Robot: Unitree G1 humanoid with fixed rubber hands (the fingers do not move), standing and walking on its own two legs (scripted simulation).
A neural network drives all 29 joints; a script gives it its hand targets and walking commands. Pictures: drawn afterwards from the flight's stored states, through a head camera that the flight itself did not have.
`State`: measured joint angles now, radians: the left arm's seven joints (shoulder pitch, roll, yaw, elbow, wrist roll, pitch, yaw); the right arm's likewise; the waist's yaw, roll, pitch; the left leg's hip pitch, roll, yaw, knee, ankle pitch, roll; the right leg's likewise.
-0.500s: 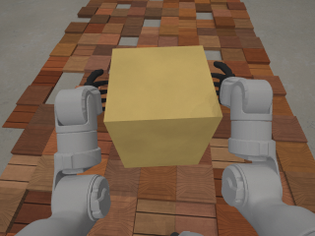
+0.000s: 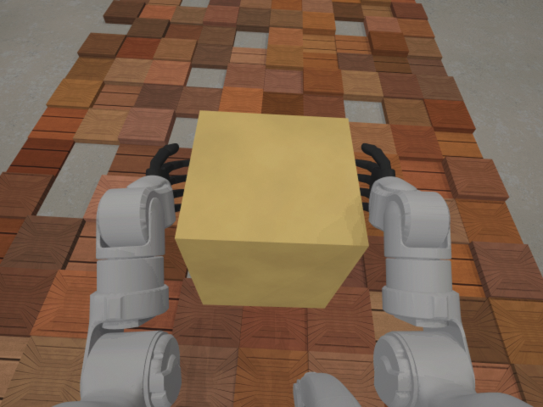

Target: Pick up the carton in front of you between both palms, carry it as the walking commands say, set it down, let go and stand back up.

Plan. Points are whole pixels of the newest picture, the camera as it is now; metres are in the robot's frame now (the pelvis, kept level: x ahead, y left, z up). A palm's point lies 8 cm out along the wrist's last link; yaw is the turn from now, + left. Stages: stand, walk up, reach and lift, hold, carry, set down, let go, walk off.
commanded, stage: carry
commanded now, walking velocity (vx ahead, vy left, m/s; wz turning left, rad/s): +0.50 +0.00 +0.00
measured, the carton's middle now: (268, 219) +0.38 -0.01 +0.03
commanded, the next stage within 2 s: none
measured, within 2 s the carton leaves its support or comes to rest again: neither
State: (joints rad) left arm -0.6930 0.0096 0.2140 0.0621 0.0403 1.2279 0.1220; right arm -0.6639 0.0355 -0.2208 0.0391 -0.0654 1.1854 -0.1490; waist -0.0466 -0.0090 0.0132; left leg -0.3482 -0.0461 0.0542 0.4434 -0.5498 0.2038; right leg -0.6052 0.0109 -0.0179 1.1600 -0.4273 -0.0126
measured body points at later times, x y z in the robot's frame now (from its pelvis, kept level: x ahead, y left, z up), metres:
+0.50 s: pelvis +0.35 +0.00 +0.01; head +0.35 -0.01 +0.46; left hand +0.72 +0.17 +0.19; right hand +0.75 -0.14 +0.19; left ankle +0.50 +0.09 -0.70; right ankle +0.20 -0.10 -0.71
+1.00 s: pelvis +0.68 +0.03 +0.01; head +0.74 +0.04 +0.46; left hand +1.06 +0.17 +0.11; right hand +1.06 -0.13 +0.11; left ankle +0.55 +0.09 -0.65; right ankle +0.79 -0.05 -0.71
